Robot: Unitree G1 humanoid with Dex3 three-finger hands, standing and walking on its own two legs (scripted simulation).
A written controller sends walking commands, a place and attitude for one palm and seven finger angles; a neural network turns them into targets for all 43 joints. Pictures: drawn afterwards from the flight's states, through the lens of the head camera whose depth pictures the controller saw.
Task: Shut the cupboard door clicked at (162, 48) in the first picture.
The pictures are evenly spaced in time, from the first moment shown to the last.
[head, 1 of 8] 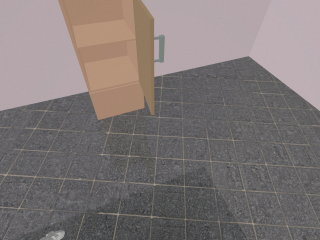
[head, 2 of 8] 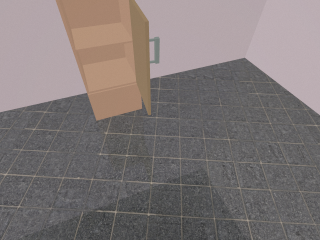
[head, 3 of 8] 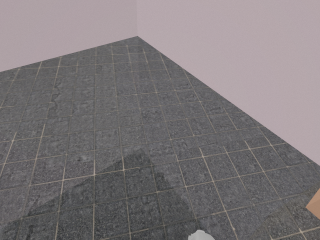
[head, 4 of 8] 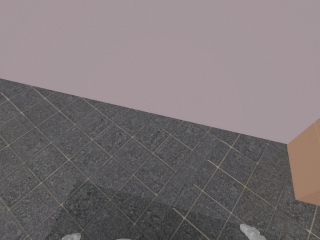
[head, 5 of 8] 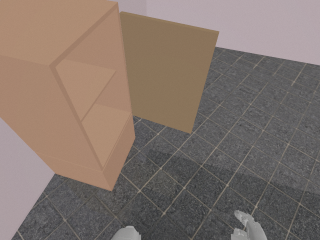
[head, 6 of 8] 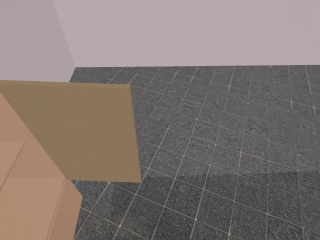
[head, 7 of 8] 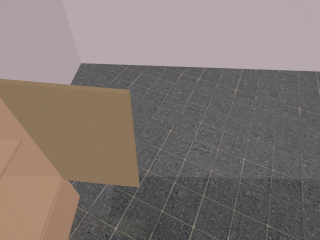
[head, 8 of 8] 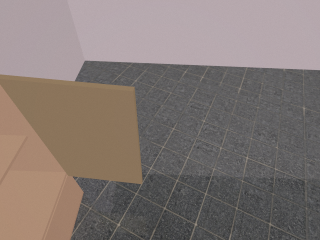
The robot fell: no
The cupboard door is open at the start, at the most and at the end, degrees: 85 85 85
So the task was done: no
